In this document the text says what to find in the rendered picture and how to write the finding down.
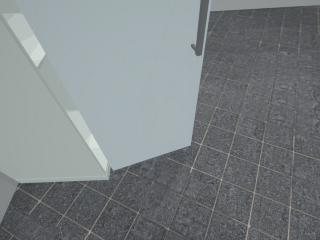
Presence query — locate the handle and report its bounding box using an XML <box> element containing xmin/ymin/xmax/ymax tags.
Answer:
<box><xmin>191</xmin><ymin>0</ymin><xmax>209</xmax><ymax>57</ymax></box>

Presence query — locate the fridge door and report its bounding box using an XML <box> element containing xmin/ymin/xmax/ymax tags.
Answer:
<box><xmin>15</xmin><ymin>0</ymin><xmax>212</xmax><ymax>171</ymax></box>

